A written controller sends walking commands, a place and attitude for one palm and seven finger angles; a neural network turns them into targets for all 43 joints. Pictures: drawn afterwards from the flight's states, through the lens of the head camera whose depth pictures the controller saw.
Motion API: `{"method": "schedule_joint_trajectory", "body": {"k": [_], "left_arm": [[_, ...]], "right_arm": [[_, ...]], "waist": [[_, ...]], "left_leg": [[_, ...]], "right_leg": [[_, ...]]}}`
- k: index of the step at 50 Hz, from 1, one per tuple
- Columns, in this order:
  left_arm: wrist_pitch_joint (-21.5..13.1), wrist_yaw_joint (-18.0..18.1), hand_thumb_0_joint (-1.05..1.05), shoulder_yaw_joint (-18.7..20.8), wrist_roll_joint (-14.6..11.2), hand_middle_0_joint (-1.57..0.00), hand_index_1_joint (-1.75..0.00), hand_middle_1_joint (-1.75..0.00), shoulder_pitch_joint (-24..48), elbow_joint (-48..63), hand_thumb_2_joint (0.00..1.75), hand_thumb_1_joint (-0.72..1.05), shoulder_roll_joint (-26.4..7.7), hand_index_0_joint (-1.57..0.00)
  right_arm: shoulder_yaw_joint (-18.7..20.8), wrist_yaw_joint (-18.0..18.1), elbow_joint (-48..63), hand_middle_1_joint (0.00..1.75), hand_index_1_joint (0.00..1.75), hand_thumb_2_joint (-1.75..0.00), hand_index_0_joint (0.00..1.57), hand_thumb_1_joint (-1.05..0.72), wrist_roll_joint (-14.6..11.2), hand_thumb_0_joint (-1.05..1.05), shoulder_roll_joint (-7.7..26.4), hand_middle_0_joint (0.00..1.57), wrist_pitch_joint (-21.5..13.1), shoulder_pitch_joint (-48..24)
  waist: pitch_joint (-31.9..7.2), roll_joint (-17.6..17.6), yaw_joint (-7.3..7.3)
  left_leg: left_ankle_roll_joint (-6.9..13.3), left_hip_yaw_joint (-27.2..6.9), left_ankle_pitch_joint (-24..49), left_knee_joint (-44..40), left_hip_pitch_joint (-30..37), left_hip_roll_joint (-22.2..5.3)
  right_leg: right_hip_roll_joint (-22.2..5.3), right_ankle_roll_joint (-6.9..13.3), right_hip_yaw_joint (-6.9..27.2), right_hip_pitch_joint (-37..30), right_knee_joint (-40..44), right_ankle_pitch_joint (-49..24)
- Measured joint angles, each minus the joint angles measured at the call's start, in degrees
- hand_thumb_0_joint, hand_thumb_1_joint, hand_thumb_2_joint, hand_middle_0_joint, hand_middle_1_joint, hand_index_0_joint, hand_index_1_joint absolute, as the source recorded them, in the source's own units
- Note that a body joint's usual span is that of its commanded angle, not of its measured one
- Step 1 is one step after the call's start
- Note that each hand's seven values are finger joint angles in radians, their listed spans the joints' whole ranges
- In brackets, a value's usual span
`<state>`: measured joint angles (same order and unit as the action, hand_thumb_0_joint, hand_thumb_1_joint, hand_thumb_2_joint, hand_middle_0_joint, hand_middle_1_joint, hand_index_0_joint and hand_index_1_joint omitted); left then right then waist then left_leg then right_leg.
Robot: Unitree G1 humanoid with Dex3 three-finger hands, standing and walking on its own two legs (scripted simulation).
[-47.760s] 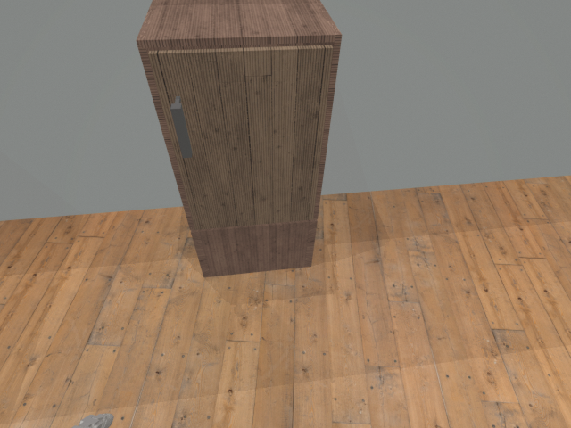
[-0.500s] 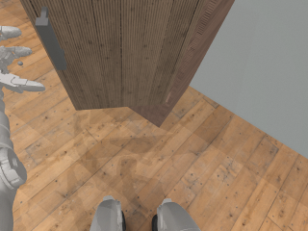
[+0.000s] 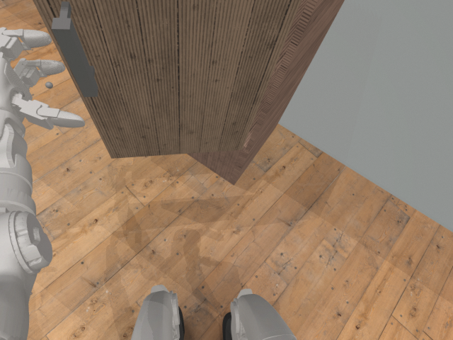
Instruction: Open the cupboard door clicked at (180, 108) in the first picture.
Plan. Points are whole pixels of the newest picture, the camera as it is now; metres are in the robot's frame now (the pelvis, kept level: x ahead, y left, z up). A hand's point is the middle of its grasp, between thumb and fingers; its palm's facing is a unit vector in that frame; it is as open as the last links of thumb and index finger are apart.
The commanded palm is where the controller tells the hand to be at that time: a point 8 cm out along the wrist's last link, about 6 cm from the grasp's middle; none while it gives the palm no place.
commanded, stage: slide the fingers in behind the handle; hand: left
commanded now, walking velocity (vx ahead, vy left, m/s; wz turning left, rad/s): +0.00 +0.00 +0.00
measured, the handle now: (79, 53) +0.58 +0.21 +0.08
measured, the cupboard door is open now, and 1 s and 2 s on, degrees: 42 43 43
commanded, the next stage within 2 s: close the thumb around the handle in 1.34 s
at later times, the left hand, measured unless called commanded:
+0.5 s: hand (72, 83) +0.52 +0.22 +0.07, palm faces +0.08 -1.00 -0.01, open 14.0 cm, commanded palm +0.50 +0.25 +0.07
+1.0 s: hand (95, 80) +0.53 +0.19 +0.07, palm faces +0.09 -1.00 -0.01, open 14.0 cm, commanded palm +0.50 +0.22 +0.07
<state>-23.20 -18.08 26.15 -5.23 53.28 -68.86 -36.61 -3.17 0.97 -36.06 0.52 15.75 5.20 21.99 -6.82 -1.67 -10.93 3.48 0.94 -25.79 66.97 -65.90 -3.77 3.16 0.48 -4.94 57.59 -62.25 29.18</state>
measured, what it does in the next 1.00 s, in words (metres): stands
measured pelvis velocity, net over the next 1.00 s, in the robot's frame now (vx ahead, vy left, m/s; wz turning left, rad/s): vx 0.01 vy -0.02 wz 0.00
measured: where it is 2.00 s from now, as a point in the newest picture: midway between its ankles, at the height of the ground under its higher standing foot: outside the picture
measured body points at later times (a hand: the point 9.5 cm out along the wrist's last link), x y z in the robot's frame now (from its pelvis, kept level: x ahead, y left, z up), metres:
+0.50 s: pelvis +0.01 -0.01 +0.00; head +0.15 +0.02 +0.43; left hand +0.51 +0.27 +0.07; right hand +0.01 -0.28 -0.10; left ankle +0.05 +0.08 -0.64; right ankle +0.00 -0.12 -0.64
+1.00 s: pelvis +0.01 -0.02 +0.00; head +0.15 +0.01 +0.43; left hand +0.52 +0.24 +0.07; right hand +0.01 -0.28 -0.11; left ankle +0.05 +0.08 -0.64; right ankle +0.00 -0.13 -0.64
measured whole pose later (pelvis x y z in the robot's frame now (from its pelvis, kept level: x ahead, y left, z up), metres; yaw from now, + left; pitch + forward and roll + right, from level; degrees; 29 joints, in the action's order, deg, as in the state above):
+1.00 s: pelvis +0.01 -0.02 +0.00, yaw +0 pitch +25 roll -4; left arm -24.2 -10.4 23.8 -4.4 52.3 -67.9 -29.8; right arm -2.3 -0.9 -36.4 0.8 14.5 5.3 22.2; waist -7.7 -2.2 -10.8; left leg 1.9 1.0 -26.8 66.5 -64.4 -4.2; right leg 3.7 2.0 -4.6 57.0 -63.2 30.8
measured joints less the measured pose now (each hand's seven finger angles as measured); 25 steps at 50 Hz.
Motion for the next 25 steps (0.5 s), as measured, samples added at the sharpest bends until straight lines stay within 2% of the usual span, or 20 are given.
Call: {"method": "schedule_joint_trajectory", "body": {"k": [5,10,18,25], "left_arm": [[1.0,0.9,-0.02,0.3,0.5,-0.3,-1.2,-1.2,0.3,-1.3,0.3,-0.5,-0.1,-0.3],[0.1,1.5,-0.02,0.5,0.2,-0.3,-1.2,-1.2,-0.4,-0.6,0.3,-0.5,0.0,-0.3],[0.4,1.2,-0.02,-0.8,-0.4,-0.3,-1.2,-1.2,-0.4,-0.5,0.3,-0.5,1.3,-0.3],[-0.4,3.1,-0.02,-1.3,-0.2,-0.3,-1.2,-1.2,-0.9,0.7,0.3,-0.5,3.1,-0.3]], "right_arm": [[-0.5,-0.1,0.4,0.3,0.3,-0.9,0.21,-0.91,-0.1,0.0,-0.3,0.2,0.0,-0.1],[-0.4,-0.2,0.5,0.3,0.3,-0.9,0.21,-0.91,-0.1,0.0,-0.6,0.2,-0.2,0.1],[-0.1,-0.3,-0.2,0.3,0.3,-0.9,0.21,-0.91,-0.3,0.0,-0.5,0.2,0.0,0.0],[0.5,-0.6,-0.3,0.3,0.3,-0.9,0.21,-0.91,-0.1,0.0,-0.4,0.2,-0.3,-0.3]], "waist": [[0.0,-0.2,-0.27],[0.0,-0.2,-0.14],[-0.1,-0.1,0.26],[-0.4,-0.2,0.3]], "left_leg": [[-0.2,0.1,-0.1,-0.1,0.3,-0.2],[-0.5,0.1,-0.3,-0.1,0.4,-0.4],[-0.9,-0.2,-0.6,0.0,0.6,-0.4],[-1.1,-0.3,-0.8,0.0,0.7,-0.4]], "right_leg": [[0.2,0.2,0.1,-0.2,0.0,0.1],[0.4,0.5,0.2,-0.1,-0.2,0.3],[0.5,0.8,-0.1,-0.3,-0.4,0.8],[0.5,1.1,-0.1,-0.3,-0.6,1.1]]}}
